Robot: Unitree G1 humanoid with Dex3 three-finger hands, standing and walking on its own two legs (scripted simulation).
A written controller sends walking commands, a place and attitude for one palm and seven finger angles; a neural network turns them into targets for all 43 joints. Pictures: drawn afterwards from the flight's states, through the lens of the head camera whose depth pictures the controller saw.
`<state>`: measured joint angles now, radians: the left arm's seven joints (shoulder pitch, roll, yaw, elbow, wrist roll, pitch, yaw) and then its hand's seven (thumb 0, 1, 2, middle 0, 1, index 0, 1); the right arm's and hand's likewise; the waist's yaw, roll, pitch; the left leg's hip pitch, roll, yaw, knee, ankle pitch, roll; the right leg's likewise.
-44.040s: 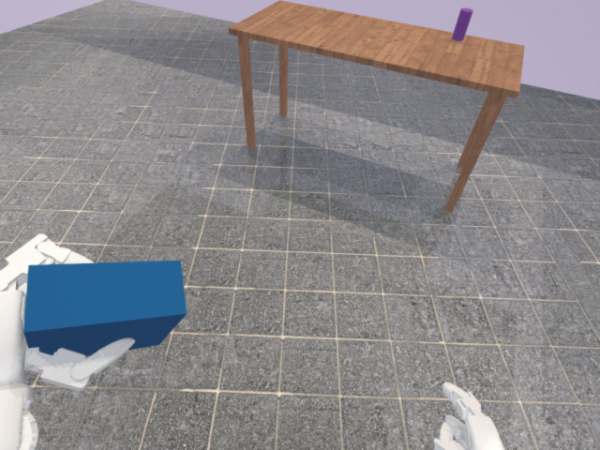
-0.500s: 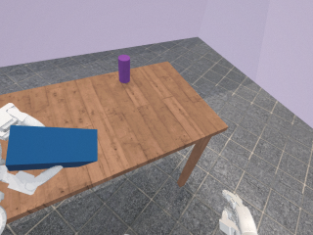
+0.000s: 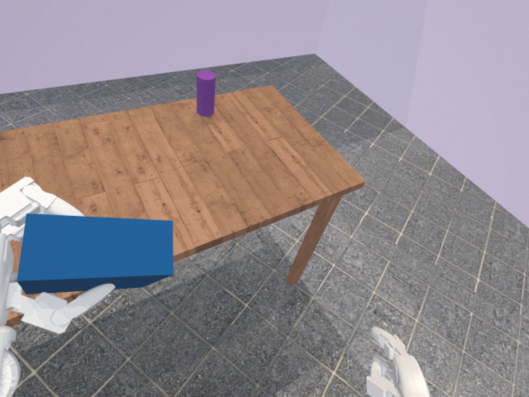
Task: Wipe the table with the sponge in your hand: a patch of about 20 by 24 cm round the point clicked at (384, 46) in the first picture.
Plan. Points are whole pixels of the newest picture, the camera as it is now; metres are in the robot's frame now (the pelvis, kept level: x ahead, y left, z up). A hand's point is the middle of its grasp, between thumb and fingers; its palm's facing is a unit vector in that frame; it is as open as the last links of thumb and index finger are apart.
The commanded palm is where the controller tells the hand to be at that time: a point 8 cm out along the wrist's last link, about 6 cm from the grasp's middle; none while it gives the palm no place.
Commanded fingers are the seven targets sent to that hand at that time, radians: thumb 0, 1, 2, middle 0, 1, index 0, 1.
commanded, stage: step back with the hand held close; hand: left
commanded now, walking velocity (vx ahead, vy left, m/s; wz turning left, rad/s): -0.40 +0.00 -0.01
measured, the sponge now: (118, 258) +0.23 +0.20 +0.14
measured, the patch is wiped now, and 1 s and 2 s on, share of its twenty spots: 1.00 1.00 1.00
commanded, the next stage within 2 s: stop stepping back and stand still in 0.08 s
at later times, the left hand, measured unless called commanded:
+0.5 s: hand out of the picture +0.05 +0.23 +0.15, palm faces +0.40 -0.83 -0.39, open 9.9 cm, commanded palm -0.02 +0.26 +0.18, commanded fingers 0.00 0.10 1.30 -1.20 -1.60 -1.20 -1.60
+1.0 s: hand out of the picture -0.04 +0.21 +0.16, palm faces +0.43 -0.83 -0.37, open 9.9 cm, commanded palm -0.09 +0.24 +0.18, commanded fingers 0.00 0.10 1.30 -1.20 -1.60 -1.20 -1.60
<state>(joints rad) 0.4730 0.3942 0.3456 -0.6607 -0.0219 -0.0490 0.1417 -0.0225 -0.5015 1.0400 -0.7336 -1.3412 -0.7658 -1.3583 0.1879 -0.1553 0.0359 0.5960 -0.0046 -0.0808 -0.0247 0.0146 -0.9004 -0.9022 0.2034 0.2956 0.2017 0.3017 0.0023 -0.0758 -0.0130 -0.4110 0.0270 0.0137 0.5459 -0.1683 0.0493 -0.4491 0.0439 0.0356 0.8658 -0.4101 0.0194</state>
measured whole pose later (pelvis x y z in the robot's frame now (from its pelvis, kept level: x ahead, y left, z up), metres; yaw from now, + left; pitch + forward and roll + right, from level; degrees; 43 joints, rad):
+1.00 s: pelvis -0.24 -0.05 -0.01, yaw +2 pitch -1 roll +0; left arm 0.45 0.40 0.34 -0.44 -0.03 -0.09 0.12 -0.02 -0.51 1.04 -0.74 -1.34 -0.77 -1.36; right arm 0.27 -0.16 0.06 0.64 0.04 -0.13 -0.03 0.02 -0.90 -0.90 0.20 0.30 0.20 0.30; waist -0.03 -0.04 -0.11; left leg -0.30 0.02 0.05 0.64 -0.33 0.03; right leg -0.56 -0.02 -0.04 1.08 -0.37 0.00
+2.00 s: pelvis -0.23 -0.06 +0.01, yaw +3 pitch -1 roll -1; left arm 0.48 0.34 0.29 -0.46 -0.04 -0.09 0.15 -0.02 -0.50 1.04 -0.74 -1.34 -0.77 -1.36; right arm 0.17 -0.20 0.03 0.58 0.01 -0.07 -0.07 0.02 -0.90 -0.90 0.20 0.30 0.20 0.30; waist 0.01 -0.01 -0.02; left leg -0.21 0.01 0.02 0.48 -0.26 0.02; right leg -0.23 -0.01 -0.04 0.42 -0.18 0.01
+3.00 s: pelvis -0.23 -0.04 +0.01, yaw +2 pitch +0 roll -1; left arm 0.47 0.33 0.29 -0.44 -0.04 -0.09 0.16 -0.02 -0.51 1.04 -0.74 -1.35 -0.77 -1.36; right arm 0.18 -0.20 0.03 0.60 0.01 -0.06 -0.07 0.02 -0.90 -0.90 0.20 0.30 0.20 0.30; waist 0.01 0.01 -0.02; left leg -0.21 -0.01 0.04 0.47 -0.26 0.03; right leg -0.23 -0.02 -0.02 0.40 -0.16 0.02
